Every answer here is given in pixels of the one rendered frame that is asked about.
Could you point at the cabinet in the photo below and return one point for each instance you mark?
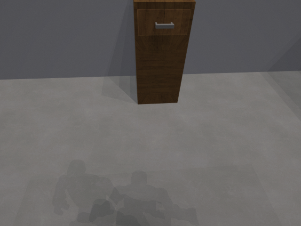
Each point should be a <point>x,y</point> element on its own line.
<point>160,59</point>

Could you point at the drawer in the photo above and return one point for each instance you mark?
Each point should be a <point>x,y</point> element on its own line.
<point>146,19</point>

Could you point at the handle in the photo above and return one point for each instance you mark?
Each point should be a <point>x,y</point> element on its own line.
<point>164,26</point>

